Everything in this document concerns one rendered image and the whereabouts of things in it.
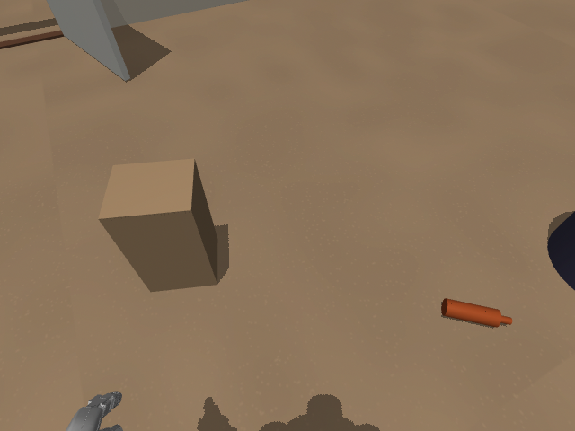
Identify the left robot hand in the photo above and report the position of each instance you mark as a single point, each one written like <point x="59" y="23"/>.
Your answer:
<point x="89" y="418"/>

